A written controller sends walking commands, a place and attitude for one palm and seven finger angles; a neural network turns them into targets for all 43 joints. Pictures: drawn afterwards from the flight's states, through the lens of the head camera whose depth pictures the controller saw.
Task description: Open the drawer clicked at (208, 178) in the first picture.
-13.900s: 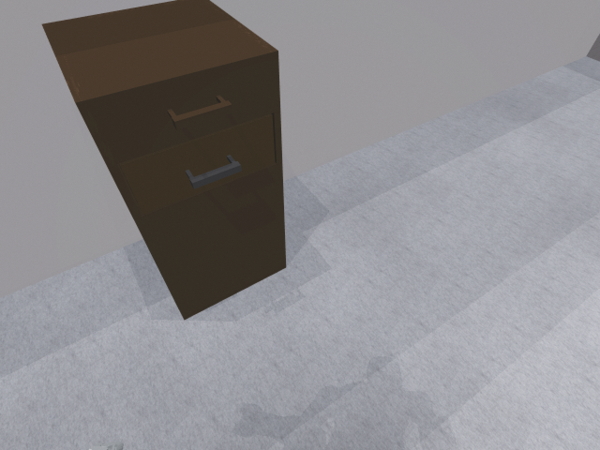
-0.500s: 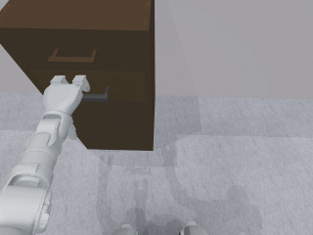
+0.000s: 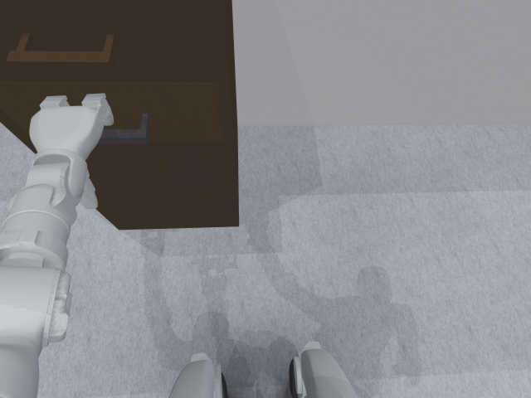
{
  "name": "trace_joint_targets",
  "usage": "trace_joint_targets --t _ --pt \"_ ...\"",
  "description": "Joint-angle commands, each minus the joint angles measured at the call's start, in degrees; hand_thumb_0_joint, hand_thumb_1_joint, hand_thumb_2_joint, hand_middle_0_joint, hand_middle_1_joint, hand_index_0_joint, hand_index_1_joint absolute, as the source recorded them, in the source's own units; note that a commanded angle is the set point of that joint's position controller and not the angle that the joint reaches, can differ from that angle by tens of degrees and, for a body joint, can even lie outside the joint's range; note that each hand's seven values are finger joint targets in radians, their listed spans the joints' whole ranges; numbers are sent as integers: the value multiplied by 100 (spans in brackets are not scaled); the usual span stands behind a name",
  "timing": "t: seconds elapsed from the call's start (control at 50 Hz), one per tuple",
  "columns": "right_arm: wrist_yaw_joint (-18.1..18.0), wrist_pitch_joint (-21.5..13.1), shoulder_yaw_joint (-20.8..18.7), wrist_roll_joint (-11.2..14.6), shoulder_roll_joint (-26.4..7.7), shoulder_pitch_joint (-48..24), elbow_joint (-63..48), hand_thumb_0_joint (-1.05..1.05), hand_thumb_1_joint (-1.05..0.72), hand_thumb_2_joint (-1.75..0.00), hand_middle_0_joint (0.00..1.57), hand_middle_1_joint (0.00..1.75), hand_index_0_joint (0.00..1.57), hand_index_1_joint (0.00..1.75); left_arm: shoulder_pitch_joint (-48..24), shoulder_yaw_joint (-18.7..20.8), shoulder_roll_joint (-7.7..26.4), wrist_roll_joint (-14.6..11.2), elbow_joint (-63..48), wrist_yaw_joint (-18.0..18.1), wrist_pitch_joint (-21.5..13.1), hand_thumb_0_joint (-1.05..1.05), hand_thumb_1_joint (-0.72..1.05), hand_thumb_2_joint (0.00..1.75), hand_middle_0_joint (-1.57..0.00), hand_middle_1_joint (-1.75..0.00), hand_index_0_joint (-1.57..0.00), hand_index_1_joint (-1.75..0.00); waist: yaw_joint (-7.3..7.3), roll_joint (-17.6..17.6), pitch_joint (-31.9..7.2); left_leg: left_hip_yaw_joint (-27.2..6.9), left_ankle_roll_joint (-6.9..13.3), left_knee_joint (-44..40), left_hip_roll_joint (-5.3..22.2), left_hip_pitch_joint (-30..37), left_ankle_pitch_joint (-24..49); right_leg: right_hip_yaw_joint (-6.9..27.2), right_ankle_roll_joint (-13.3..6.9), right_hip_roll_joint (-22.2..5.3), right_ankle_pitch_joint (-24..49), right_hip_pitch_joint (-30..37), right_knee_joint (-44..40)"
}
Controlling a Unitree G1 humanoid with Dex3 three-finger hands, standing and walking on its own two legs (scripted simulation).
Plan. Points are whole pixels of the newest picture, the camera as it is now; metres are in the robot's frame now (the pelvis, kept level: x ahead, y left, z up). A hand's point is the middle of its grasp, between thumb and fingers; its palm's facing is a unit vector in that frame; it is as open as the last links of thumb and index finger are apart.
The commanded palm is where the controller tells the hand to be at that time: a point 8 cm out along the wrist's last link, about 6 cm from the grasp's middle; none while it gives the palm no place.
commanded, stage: move the hooked fingers above the handle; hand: left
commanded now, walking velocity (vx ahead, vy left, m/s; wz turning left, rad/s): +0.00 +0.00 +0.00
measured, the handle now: (113, 128) +0.59 +0.24 -0.06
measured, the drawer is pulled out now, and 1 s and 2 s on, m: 0.00 0.00 0.00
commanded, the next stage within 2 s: none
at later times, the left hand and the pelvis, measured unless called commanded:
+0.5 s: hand (88, 152) +0.51 +0.26 -0.02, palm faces -0.18 +0.00 -0.98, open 13.7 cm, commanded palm +0.52 +0.23 +0.04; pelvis -0.02 +0.01 -0.02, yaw -1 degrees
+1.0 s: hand (102, 149) +0.52 +0.24 -0.03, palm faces -0.20 -0.01 -0.98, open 13.7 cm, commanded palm +0.54 +0.22 +0.04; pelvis -0.03 +0.01 -0.03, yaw +0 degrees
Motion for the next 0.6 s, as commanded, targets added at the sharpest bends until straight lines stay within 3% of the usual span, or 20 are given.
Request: trace_joint_targets --t 0.0,0.06,0.12,0.16,0.18,0.24,0.28,0.3,0.32,0.4,0.44,0.48,0.5,0.52,0.58 --pt "-201 -177 -402 -63 -1023 1223 -127 0 -90 -90 20 30 20 30 -3259 104 1322 -174 -1710 -7 -452 0 -50 30 -30 -120 -30 -120 -427 486 -3482 -198 209 -204 -294 2498 2613 -118 -333 436 1903 1121 -393" --pt "-227 -218 -342 -84 -988 1203 -34 0 -90 -90 20 30 20 30 -3282 132 1338 -138 -1502 5 -613 0 -50 30 -30 -120 -30 -120 -454 720 -3067 -247 189 -68 -274 2287 2505 -167 -370 446 1602 609 -273" --pt "-180 -176 -204 -97 -1035 1122 -25 0 -90 -90 20 30 20 30 -3100 513 1833 -44 -948 215 -503 0 -50 30 -30 -120 -30 -120 -341 781 -2672 -266 172 36 -281 1746 2403 -238 -410 451 1405 329 -63" --pt "-113 -128 -153 -122 -1072 1078 -95 0 -90 -90 20 30 20 30 -3017 724 2126 8 -800 361 -283 0 -50 30 -30 -120 -30 -120 -220 967 -2779 -231 154 92 -300 1569 2505 -258 -421 450 1494 385 57" --pt "-68 -81 -125 -136 -1111 1061 -105 0 -90 -90 20 30 20 30 -2814 890 2300 29 -632 402 -136 0 -50 30 -30 -120 -30 -120 -86 937 -2888 -243 131 95 -306 1570 2694 -286 -433 459 1589 461 143" --pt "34 6 -128 -105 -1122 1078 -265 0 -90 -90 20 30 20 30 -2605 705 2159 134 -555 386 265 0 -50 30 -30 -120 -30 -120 -55 978 -3151 -176 117 170 -288 1685 2978 -299 -414 484 1894 674 163" --pt "37 87 -137 -69 -1153 1145 -316 0 -90 -90 20 30 20 30 -2555 689 2171 146 -605 265 402 0 -50 30 -30 -120 -30 -120 -67 740 -3407 -209 119 150 -269 1801 3153 -303 -401 491 2051 882 160" --pt "39 133 -136 -52 -1195 1190 -311 0 -90 -90 20 30 20 30 -2641 715 2282 128 -665 241 472 0 -50 30 -30 -120 -30 -120 -109 669 -3461 -200 131 120 -261 1806 3022 -292 -372 485 2034 950 109" --pt "31 155 -139 -17 -1180 1175 -332 0 -90 -90 20 30 20 30 -2663 578 2163 107 -626 182 546 0 -50 30 -30 -120 -30 -120 -142 551 -3394 -182 150 71 -277 1723 2756 -277 -362 490 1914 997 46" --pt "-131 17 -174 33 -1118 1229 -321 0 -90 -90 20 30 20 30 -3342 324 1995 -175 -1260 -267 144 0 -50 30 -30 -120 -30 -120 -428 401 -3495 -247 233 -67 -267 1778 1986 -204 -305 464 1457 1036 -193" --pt "-235 -103 -204 48 -1060 1248 -248 0 -90 -90 20 30 20 30 -3656 77 1729 -225 -1469 -418 -201 0 -50 30 -30 -120 -30 -120 -610 397 -3180 -321 256 -87 -247 1837 1617 -203 -304 463 1061 657 -274" --pt "-298 -238 -214 22 -1000 1265 -199 0 -90 -90 20 30 20 30 -3943 -125 1458 -256 -1740 -450 -539 0 -50 30 -30 -120 -30 -120 -704 584 -3054 -370 247 -49 -237 1978 1533 -220 -328 453 893 302 -239" --pt "-316 -282 -217 8 -1014 1289 -152 0 -90 -90 20 30 20 30 -3923 24 1620 -240 -1776 -407 -661 0 -50 30 -30 -120 -30 -120 -650 890 -3088 -391 218 -5 -232 2053 1570 -222 -349 443 847 137 -182" --pt "-319 -307 -203 -4 -1008 1298 -134 0 -90 -90 20 30 20 30 -3790 88 1648 -219 -1673 -361 -716 0 -50 30 -30 -120 -30 -120 -603 888 -3070 -436 195 32 -230 2061 1680 -260 -375 449 843 40 -101" --pt "-244 -297 -109 -22 -1025 1248 -96 0 -90 -90 20 30 20 30 -3466 268 1745 -187 -968 -134 -615 0 -50 30 -30 -120 -30 -120 -494 1041 -2544 -444 142 52 -246 1715 1682 -328 -421 450 716 -280 11"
